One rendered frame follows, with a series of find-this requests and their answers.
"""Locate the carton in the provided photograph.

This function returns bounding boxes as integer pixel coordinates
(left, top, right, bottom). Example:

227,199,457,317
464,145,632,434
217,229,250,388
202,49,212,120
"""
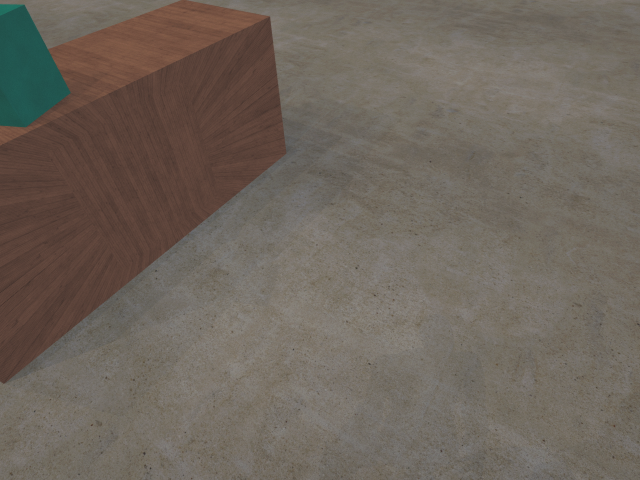
0,4,71,127

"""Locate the pedestal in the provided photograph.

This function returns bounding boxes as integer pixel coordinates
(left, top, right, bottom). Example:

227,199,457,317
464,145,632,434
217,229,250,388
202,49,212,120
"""
0,0,286,384

